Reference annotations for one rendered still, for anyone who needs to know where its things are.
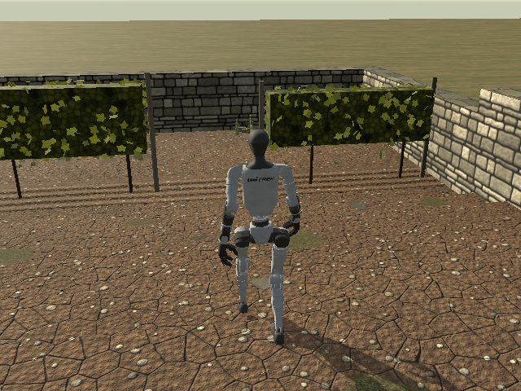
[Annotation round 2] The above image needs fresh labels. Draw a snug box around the robot left forearm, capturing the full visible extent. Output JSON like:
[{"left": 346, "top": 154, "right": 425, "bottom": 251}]
[{"left": 219, "top": 201, "right": 234, "bottom": 244}]

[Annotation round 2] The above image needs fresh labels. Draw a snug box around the right robot thigh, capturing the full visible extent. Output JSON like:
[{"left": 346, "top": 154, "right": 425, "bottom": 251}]
[{"left": 269, "top": 227, "right": 290, "bottom": 288}]

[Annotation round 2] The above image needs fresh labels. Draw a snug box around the robot torso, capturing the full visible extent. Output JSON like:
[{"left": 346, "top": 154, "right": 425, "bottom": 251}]
[{"left": 241, "top": 161, "right": 279, "bottom": 244}]

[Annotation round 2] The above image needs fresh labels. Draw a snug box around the right robot upper arm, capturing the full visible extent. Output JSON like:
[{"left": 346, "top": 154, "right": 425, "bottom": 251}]
[{"left": 276, "top": 164, "right": 299, "bottom": 207}]

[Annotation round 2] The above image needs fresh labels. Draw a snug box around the right robot hand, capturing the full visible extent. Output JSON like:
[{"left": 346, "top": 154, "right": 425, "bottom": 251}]
[{"left": 282, "top": 219, "right": 300, "bottom": 237}]

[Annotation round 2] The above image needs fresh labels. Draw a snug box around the robot right forearm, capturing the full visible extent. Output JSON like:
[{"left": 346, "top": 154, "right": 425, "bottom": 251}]
[{"left": 289, "top": 195, "right": 300, "bottom": 223}]

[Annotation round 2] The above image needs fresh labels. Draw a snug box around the left robot upper arm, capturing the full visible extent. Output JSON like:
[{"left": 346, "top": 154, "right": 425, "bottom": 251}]
[{"left": 225, "top": 165, "right": 243, "bottom": 213}]

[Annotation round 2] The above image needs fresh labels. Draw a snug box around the left robot hand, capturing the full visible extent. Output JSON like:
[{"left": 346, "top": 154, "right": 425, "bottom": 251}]
[{"left": 218, "top": 244, "right": 238, "bottom": 266}]

